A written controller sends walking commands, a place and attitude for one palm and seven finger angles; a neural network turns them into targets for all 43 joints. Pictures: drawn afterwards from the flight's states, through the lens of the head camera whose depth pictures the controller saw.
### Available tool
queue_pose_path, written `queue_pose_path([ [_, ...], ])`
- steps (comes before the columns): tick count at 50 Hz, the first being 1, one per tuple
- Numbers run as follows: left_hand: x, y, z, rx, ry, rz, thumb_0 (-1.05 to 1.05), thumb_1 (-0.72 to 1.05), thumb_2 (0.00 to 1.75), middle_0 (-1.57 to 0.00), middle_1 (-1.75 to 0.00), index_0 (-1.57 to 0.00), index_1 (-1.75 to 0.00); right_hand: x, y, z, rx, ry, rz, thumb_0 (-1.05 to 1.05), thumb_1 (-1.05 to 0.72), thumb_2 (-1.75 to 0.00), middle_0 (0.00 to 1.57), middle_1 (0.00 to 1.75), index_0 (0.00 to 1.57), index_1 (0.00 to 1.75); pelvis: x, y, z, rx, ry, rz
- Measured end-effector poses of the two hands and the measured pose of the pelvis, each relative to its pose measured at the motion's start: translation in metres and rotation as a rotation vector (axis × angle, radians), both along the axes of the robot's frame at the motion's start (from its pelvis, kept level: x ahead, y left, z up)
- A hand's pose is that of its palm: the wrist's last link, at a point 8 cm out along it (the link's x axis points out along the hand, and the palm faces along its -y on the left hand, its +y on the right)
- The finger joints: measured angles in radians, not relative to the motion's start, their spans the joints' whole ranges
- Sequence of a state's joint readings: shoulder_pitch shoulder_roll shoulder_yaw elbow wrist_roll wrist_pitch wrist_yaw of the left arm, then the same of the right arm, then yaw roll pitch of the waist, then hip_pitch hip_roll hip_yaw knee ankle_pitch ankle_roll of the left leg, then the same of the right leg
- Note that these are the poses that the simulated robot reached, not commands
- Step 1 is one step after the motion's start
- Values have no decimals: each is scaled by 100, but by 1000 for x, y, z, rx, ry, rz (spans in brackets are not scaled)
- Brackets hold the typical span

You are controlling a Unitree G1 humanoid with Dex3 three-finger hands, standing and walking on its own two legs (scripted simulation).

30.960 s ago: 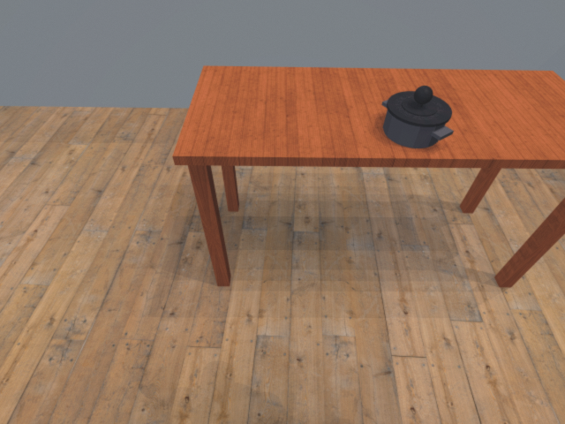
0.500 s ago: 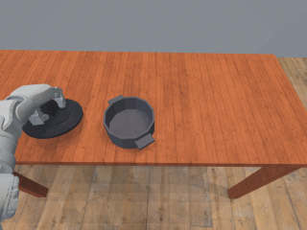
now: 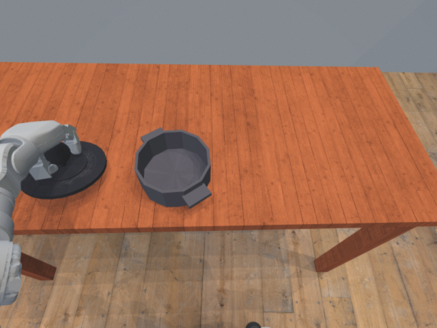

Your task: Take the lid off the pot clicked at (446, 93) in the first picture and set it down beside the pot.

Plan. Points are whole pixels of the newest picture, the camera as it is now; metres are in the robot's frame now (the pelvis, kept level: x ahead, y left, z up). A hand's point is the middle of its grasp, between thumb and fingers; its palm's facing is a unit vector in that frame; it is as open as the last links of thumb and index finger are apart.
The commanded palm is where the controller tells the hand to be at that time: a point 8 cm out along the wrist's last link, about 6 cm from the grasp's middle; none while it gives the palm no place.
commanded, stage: lower the lid onto the table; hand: left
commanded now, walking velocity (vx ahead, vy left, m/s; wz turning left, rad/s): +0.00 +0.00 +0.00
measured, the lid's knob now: (57, 153) +0.44 +0.32 +0.01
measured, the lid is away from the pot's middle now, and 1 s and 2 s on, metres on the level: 0.23 0.24 0.24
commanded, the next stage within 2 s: open the fingers wide in 0.28 s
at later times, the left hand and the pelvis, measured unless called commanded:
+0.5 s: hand (50, 170) +0.40 +0.33 +0.01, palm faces -0.46 -0.08 -0.88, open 7.6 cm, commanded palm +0.42 +0.33 +0.06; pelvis -0.01 +0.00 -0.01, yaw -1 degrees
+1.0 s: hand (46, 172) +0.40 +0.34 +0.00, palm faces -0.48 -0.07 -0.87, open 8.5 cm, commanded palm +0.42 +0.33 +0.06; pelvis -0.01 +0.01 -0.02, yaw -1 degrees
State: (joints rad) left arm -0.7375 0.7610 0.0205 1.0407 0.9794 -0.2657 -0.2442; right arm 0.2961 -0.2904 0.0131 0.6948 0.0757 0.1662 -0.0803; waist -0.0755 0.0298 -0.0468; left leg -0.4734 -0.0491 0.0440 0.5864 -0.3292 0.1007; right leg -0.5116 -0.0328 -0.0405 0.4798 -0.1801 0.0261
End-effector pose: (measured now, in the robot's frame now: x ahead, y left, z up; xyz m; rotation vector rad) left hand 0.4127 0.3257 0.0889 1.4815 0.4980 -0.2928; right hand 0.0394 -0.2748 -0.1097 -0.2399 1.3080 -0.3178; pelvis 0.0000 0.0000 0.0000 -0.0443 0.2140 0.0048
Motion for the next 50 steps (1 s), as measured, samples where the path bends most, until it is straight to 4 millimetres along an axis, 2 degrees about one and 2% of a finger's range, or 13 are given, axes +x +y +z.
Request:
queue_pose_path([
  [9, 1, -3, -14, 3, 19, -18, 11, 36, 90, -120, -112, -55, -85, -12, -1, -4, -3, 33, -17, 1, -90, -90, 20, 30, 20, 30, -1, 1, -4, -2, 22, -5],
  [19, 2, 2, -17, 16, -7, -6, 11, 36, 90, -121, -112, -55, -87, -18, 0, -7, -1, 48, -17, 1, -90, -90, 20, 30, 20, 30, -4, 2, -9, -7, 43, -2],
  [27, -5, 2, -21, 10, -17, -1, 10, 37, 88, -120, -111, -53, -88, -17, 4, -12, 20, 43, -17, 1, -90, -90, 20, 30, 20, 30, -7, 2, -12, -7, 46, -7],
  [33, -7, 7, -28, 16, 9, 16, 9, 36, 86, -110, -109, -53, -89, -15, 5, -11, 13, 19, -13, 1, -90, -90, 21, 30, 20, 30, -11, 2, -14, -8, 46, -9],
  [44, -5, 11, -27, 7, 16, 2, 2, 35, 82, -98, -108, -46, -86, -20, 4, -9, -11, 28, -16, 1, -90, -90, 20, 30, 20, 30, -10, 5, -15, -14, 49, -5],
  [50, -3, 13, -27, 6, 3, 0, 1, 29, 76, -80, -104, -46, -89, -23, 6, -10, -13, 46, -19, 1, -90, -90, 20, 30, 20, 30, -9, 7, -15, -17, 53, -5],
])
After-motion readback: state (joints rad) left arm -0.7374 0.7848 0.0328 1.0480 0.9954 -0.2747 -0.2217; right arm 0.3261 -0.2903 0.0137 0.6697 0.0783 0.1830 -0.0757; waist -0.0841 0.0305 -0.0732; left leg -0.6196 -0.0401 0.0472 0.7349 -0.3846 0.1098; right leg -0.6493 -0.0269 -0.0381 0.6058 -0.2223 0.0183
